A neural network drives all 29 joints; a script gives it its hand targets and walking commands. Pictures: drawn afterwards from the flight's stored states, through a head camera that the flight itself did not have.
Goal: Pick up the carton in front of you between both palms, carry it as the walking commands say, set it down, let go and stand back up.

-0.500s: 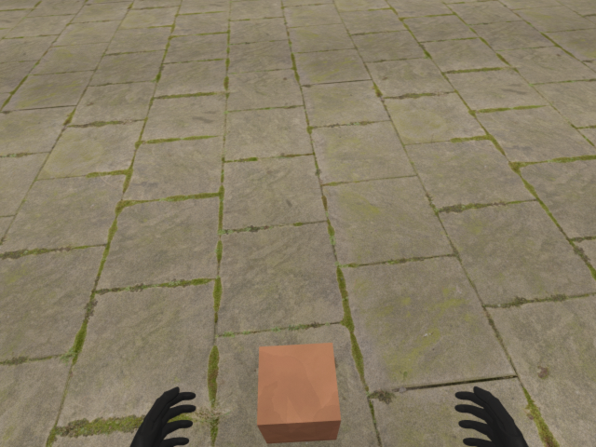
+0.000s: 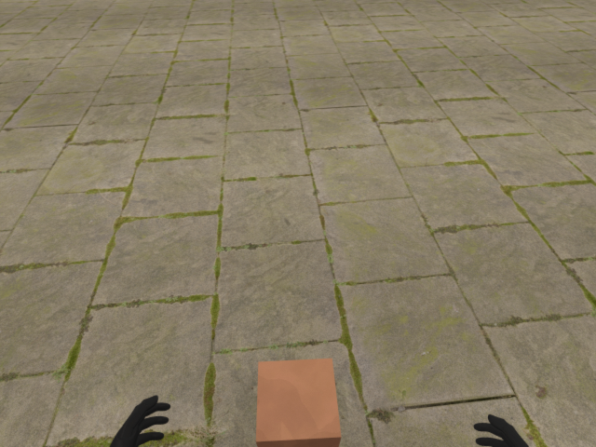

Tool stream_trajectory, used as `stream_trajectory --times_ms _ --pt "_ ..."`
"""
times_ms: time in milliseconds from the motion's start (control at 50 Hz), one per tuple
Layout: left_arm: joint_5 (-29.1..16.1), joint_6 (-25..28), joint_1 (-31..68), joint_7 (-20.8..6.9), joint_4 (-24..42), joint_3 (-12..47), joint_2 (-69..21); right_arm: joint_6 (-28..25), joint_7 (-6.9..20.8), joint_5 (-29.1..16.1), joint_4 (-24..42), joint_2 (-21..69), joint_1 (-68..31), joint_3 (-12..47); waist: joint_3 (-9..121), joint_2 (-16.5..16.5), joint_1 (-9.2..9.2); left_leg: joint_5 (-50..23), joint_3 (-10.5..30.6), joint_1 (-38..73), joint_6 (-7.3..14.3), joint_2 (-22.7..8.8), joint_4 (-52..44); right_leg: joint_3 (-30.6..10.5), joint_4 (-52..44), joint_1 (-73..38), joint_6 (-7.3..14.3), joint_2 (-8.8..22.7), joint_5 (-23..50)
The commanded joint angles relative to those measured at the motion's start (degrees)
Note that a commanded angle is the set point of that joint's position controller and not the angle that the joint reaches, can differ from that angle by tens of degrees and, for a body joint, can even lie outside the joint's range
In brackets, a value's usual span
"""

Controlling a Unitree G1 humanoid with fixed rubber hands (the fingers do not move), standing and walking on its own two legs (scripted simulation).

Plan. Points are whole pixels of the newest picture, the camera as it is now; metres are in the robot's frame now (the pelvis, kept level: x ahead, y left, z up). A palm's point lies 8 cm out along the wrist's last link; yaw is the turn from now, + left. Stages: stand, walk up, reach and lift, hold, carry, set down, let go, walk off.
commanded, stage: stand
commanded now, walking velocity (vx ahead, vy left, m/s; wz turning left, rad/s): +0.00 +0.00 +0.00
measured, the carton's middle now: (297, 412) +0.39 +0.05 -0.65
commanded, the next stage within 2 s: none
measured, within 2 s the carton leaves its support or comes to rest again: neither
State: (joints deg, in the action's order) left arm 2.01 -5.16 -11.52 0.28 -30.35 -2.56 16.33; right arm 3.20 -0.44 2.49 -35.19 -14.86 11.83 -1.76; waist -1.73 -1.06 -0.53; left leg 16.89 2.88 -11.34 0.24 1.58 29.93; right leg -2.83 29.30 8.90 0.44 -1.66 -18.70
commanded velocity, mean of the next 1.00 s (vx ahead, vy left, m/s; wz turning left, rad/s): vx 0.00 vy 0.00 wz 0.00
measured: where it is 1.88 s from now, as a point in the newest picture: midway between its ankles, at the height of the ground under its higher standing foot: outside the picture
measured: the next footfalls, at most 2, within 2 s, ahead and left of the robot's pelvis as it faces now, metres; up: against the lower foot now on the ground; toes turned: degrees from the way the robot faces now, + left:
none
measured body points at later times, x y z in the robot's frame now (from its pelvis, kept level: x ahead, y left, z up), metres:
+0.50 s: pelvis +0.01 +0.01 +0.00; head +0.01 +0.02 +0.45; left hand +0.15 +0.30 -0.10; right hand +0.14 -0.28 -0.09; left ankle -0.01 +0.12 -0.74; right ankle -0.03 -0.12 -0.74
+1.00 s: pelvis +0.00 +0.01 +0.01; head -0.01 +0.02 +0.46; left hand +0.11 +0.31 -0.11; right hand +0.10 -0.30 -0.10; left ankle -0.01 +0.12 -0.74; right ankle -0.03 -0.12 -0.74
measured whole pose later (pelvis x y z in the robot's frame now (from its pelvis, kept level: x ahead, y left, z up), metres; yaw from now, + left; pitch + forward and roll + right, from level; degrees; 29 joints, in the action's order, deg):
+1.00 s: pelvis +0.00 +0.01 +0.01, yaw -1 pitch -2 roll +0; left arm 1.4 0.4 -9.9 1.2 -52.3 -0.5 21.3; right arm -0.5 -1.1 1.4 -55.4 -20.6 7.9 -0.7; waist -0.9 -1.0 0.0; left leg 12.7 1.5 -7.7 0.8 1.5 22.5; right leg -3.6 21.8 5.6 -0.3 -0.9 -14.2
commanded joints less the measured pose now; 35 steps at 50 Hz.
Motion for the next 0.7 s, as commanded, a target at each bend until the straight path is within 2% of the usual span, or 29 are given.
stream_trajectory --times_ms 0,100,280,460,680 --pt "0.1 3.4 2.1 0.3 1.1 -2.2 7.5 -2.5 -0.7 0.1 1.5 -9.2 -4.1 -2.7 2.9 1.5 -0.28 -7.8 2.7 -2.1 0.0 -4.4 -5.2 -2.3 -4.6 1.9 -0.9 3.6 7.4" --pt "0.1 4.6 1.9 0.7 -2.7 -2.0 9.1 -3.3 -0.9 0.0 -2.1 -10.6 -3.9 -2.7 5.0 2.1 0.32 -16.1 3.2 1.3 0.0 -5.2 -4.3 -3.0 -4.1 1.2 -0.6 4.3 14.0" --pt "0.0 5.3 1.3 1.2 -7.9 -1.2 10.9 -3.8 -1.2 -0.2 -6.6 -12.8 -4.1 -2.5 5.0 2.0 0.6 -21.0 3.9 3.8 0.5 -5.9 -5.1 -3.3 -4.5 0.2 -0.3 4.9 17.4" --pt "-0.2 5.6 1.6 1.4 -11.1 -0.7 11.6 -4.0 -1.3 -0.5 -9.9 -13.5 -4.6 -2.1 4.3 1.2 0.55 -21.7 3.9 4.6 0.5 -6.0 -6.1 -3.7 -5.6 -0.6 -0.3 5.5 18.5" --pt "-0.4 5.9 2.4 1.4 -14.8 -0.2 12.7 -4.1 -1.1 -0.8 -13.5 -14.1 -5.3 -1.3 3.1 0.8 0.59 -18.0 4.0 4.6 0.6 -6.3 -8.3 -4.4 -8.1 -1.1 0.0 6.2 16.8"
